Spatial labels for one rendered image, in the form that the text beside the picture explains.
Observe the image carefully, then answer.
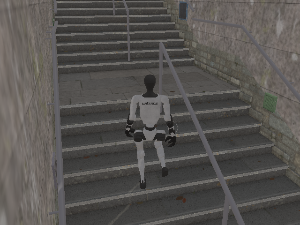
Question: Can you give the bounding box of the robot left shin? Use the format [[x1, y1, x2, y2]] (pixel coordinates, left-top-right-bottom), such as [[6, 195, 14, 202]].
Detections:
[[137, 151, 145, 183]]

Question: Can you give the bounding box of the robot left upper arm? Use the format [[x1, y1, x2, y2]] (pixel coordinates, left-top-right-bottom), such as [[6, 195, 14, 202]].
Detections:
[[129, 95, 140, 120]]

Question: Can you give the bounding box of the right robot forearm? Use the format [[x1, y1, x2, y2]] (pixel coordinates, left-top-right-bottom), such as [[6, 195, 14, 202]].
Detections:
[[166, 114, 175, 137]]

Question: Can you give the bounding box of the robot right upper arm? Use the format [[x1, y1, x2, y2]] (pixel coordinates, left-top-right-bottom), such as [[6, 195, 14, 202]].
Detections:
[[160, 95, 171, 121]]

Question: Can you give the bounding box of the left robot forearm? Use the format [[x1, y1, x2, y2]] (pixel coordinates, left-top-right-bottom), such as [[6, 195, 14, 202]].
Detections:
[[126, 114, 134, 131]]

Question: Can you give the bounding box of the robot left hand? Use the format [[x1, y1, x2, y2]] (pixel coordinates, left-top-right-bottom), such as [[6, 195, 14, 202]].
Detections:
[[125, 129, 135, 137]]

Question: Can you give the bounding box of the robot right hand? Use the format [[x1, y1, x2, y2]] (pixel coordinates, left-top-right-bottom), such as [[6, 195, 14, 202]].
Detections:
[[165, 136, 176, 147]]

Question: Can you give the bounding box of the robot right foot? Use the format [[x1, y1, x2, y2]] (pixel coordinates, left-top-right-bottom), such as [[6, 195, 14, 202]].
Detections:
[[162, 167, 168, 177]]

